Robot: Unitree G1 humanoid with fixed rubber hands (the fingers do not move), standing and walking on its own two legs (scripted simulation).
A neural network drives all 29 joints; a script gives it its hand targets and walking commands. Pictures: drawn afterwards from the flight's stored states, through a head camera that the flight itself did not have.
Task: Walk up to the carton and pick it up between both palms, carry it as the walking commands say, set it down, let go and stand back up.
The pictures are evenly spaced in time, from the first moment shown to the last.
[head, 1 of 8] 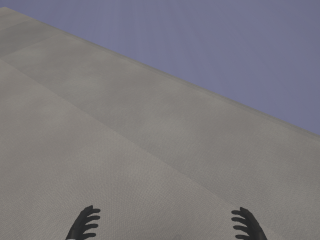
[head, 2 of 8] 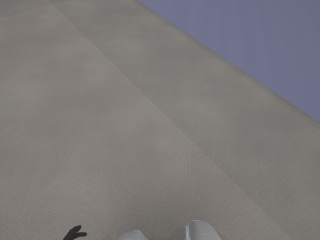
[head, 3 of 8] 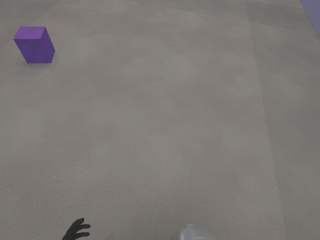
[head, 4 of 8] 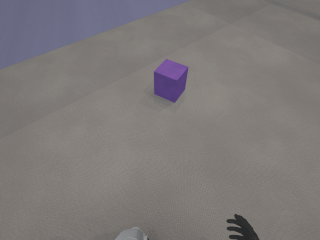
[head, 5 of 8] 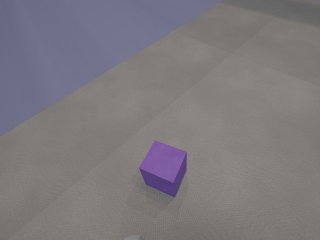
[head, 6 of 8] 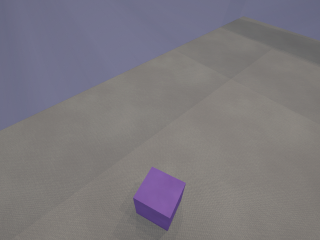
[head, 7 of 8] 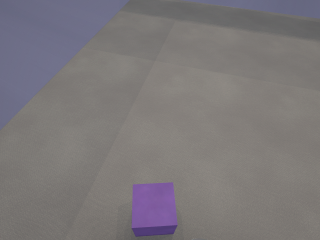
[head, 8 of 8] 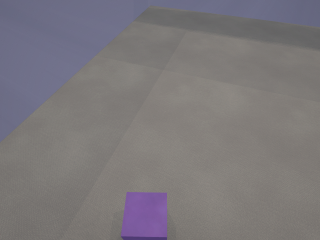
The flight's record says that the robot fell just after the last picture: no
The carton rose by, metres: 0.00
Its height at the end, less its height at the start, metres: +0.00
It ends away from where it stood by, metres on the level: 0.00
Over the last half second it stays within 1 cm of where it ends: yes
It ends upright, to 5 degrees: yes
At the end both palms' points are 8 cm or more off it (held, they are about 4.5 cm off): yes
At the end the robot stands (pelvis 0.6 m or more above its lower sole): yes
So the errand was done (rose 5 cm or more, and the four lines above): no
